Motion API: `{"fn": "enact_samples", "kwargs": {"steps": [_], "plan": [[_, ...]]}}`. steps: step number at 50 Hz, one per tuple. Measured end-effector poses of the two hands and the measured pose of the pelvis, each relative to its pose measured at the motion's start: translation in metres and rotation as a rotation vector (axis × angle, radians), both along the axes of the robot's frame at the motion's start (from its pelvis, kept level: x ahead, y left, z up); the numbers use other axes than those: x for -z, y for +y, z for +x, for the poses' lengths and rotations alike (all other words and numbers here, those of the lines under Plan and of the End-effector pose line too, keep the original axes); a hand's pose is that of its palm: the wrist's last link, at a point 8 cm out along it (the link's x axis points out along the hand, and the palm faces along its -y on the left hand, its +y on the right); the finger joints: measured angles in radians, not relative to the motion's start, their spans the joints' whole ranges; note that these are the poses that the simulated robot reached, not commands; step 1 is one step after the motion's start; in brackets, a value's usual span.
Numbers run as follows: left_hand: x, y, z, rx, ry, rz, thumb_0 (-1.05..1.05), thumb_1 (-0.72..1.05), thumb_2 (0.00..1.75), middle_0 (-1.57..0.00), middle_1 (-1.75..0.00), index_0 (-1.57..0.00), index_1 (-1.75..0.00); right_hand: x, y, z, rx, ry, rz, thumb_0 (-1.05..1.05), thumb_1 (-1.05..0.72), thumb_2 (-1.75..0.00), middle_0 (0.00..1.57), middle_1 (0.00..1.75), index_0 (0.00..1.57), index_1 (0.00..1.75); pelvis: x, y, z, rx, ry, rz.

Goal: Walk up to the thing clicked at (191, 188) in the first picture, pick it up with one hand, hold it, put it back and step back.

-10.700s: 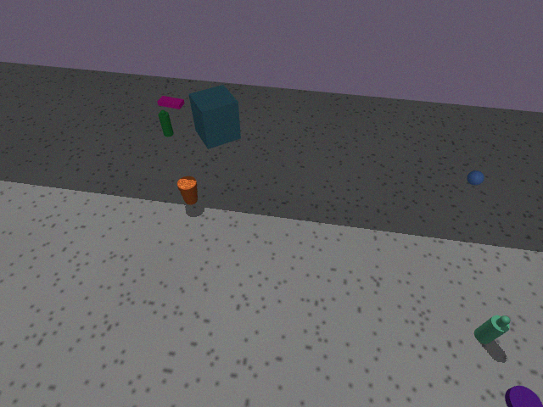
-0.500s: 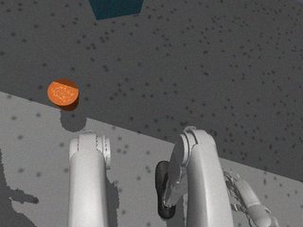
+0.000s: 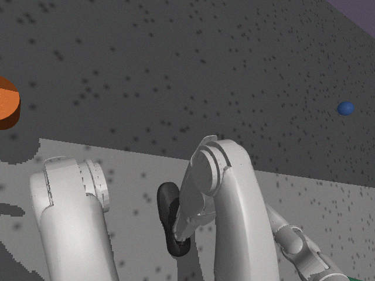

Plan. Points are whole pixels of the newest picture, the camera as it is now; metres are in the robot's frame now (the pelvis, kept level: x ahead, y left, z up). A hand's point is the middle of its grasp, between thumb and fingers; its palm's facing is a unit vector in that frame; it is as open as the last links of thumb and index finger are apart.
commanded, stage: close in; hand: left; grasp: from the side
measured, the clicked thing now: out of the picture +0.45 +0.28 -0.23
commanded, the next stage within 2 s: rest palm in 0.46 s
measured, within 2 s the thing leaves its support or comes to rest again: leaves its support in 1.84 s
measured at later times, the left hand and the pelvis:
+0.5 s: hand out of the picture +0.40 +0.27 -0.19, palm faces +0.30 -0.95 +0.03, open 17.5 cm; pelvis -0.01 +0.01 -0.01, yaw -2 degrees
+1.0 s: hand out of the picture +0.43 +0.27 -0.20, palm faces +0.36 -0.93 -0.01, open 12.9 cm; pelvis -0.01 +0.01 +0.00, yaw -4 degrees
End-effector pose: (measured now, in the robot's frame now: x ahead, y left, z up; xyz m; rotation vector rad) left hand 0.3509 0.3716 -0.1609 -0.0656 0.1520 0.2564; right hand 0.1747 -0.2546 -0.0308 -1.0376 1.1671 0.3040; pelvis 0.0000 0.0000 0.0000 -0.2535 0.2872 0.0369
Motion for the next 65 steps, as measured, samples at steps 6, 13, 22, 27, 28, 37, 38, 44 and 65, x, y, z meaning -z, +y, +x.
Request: {"fn": "enact_samples", "kwargs": {"steps": [6, 13, 22, 27, 28, 37, 38, 44, 65], "plan": [[0.012, -0.021, 0.004, -0.051, -0.046, 0.001, -0.02, -0.6, 0.03, -0.07, -0.1, -0.07, -0.1, -0.004, 0.005, -0.009, -0.036, 0.024, -0.025, 0.0, -0.95, -0.91, 0.21, 0.3, 0.2, 0.3, 0.005, 0.002, -0.005, 0.01, -0.051, -0.02], [0.013, -0.03, 0.01, -0.037, -0.062, 0.042, -0.02, -0.6, 0.02, -0.07, -0.09, -0.07, -0.09, -0.007, 0.006, -0.023, -0.051, 0.062, -0.059, 0.0, -0.95, -0.91, 0.21, 0.3, 0.2, 0.3, 0.007, 0.005, -0.009, 0.015, -0.08, -0.039], [0.02, -0.049, 0.015, -0.037, -0.066, 0.033, -0.02, -0.58, 0.05, -0.05, -0.08, -0.06, -0.08, -0.013, 0.012, -0.036, -0.061, 0.098, -0.085, 0.0, -0.94, -0.91, 0.21, 0.3, 0.2, 0.3, 0.007, 0.009, -0.012, 0.024, -0.1, -0.06], [0.026, -0.058, 0.019, -0.05, -0.071, 0.037, -0.02, -0.55, 0.08, -0.05, -0.09, -0.05, -0.08, -0.016, 0.015, -0.038, -0.068, 0.117, -0.102, 0.0, -0.93, -0.91, 0.21, 0.3, 0.2, 0.3, 0.007, 0.01, -0.013, 0.029, -0.108, -0.071], [0.027, -0.059, 0.02, -0.053, -0.072, 0.04, -0.02, -0.54, 0.08, -0.05, -0.09, -0.05, -0.08, -0.016, 0.016, -0.038, -0.069, 0.121, -0.105, 0.0, -0.93, -0.91, 0.21, 0.3, 0.2, 0.3, 0.007, 0.01, -0.013, 0.03, -0.109, -0.073], [0.034, -0.058, 0.025, -0.085, -0.068, 0.065, -0.02, -0.4, 0.16, -0.08, -0.1, -0.07, -0.11, -0.016, 0.019, -0.036, -0.077, 0.146, -0.12, 0.0, -0.91, -0.91, 0.21, 0.3, 0.2, 0.3, 0.006, 0.012, -0.012, 0.037, -0.105, -0.085], [0.034, -0.059, 0.026, -0.086, -0.067, 0.067, -0.02, -0.38, 0.17, -0.09, -0.11, -0.08, -0.12, -0.016, 0.019, -0.035, -0.078, 0.148, -0.121, 0.0, -0.91, -0.91, 0.21, 0.3, 0.2, 0.3, 0.006, 0.012, -0.011, 0.038, -0.104, -0.086], [0.034, -0.058, 0.031, -0.101, -0.071, 0.073, -0.01, -0.2, 0.28, -0.21, -0.21, -0.19, -0.23, -0.015, 0.02, -0.033, -0.08, 0.152, -0.124, 0.0, -0.9, -0.9, 0.21, 0.3, 0.2, 0.3, 0.006, 0.012, -0.011, 0.041, -0.101, -0.088], [0.033, -0.053, 0.045, -0.133, -0.065, 0.085, 0.0, -0.03, 0.55, -0.55, -0.64, -0.51, -0.66, -0.016, 0.017, -0.035, -0.063, 0.189, -0.142, 0.0, -0.89, -0.9, 0.21, 0.3, 0.2, 0.3, 0.002, 0.012, -0.009, 0.048, -0.078, -0.094]]}}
